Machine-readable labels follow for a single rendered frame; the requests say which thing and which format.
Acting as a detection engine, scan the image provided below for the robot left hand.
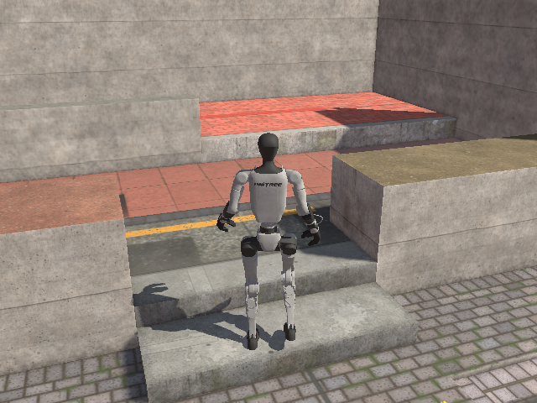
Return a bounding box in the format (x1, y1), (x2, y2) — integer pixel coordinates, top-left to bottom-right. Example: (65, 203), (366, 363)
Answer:
(216, 214), (236, 232)

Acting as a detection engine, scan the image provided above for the left robot forearm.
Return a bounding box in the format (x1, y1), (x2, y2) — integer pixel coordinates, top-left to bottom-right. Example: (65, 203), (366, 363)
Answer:
(219, 201), (235, 223)

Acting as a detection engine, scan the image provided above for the robot right upper arm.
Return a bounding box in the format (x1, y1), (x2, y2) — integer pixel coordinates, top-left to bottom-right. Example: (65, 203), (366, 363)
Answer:
(286, 170), (310, 216)

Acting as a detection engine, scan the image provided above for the right robot forearm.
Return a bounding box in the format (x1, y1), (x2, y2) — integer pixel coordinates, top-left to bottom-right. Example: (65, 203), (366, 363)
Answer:
(302, 203), (319, 233)

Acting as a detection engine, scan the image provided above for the left robot thigh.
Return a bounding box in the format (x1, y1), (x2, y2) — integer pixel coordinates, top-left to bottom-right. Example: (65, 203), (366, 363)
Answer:
(241, 236), (259, 296)

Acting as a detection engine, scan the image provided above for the robot right hand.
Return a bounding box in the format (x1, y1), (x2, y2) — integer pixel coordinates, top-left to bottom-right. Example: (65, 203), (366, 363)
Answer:
(301, 230), (321, 246)

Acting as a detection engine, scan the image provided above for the humanoid robot head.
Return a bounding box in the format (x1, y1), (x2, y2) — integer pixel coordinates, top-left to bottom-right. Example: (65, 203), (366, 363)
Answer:
(254, 133), (283, 174)

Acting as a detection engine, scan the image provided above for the robot left upper arm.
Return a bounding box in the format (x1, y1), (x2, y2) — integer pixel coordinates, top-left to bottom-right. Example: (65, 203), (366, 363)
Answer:
(227, 169), (251, 214)

